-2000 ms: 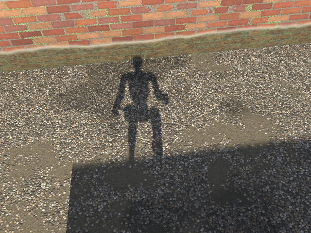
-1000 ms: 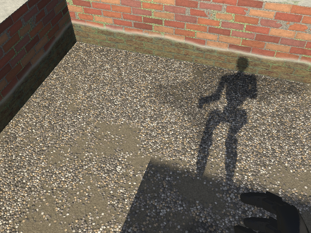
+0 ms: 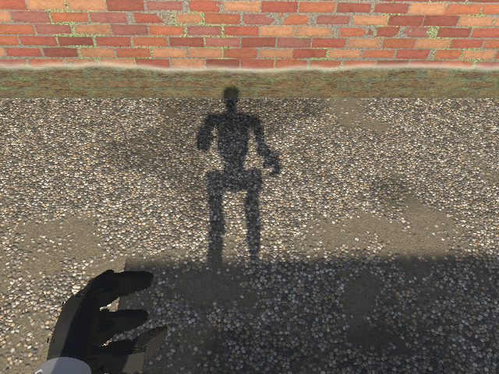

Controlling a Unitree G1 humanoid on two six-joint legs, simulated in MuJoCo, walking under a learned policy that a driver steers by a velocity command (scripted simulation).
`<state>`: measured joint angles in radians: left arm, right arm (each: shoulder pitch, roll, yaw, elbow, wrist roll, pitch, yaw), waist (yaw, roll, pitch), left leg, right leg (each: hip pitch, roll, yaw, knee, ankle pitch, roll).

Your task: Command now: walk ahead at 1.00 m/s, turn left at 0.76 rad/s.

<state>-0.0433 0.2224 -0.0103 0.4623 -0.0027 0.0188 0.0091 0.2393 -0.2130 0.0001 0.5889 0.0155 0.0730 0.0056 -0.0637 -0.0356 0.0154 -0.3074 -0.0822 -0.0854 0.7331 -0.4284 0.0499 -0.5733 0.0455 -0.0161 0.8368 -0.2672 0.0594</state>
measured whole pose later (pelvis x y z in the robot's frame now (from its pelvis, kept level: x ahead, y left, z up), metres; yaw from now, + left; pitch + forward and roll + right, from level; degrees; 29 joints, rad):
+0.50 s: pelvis +0.02 +0.05 -0.01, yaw +21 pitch +0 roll -2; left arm 0.23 0.23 0.01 0.63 0.00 -0.01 0.01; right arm -0.04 -0.20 0.01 0.47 0.00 0.07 0.04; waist 0.07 -0.01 0.01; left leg -0.48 0.02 0.01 0.83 -0.37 0.03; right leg -0.38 -0.12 -0.12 0.86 -0.46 0.04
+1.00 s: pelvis +0.04 +0.08 -0.02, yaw +0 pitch +1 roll +0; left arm 0.10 0.21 0.01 0.57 0.00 0.07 -0.02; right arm 0.12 -0.27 -0.03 0.57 -0.02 0.01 -0.05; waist 0.02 0.04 0.03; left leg -0.59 0.02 0.02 1.17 -0.47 -0.06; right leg -0.49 0.09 0.03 0.88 -0.40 -0.06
